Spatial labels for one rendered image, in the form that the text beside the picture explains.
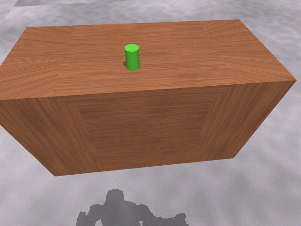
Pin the can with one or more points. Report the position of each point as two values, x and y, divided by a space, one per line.
132 57

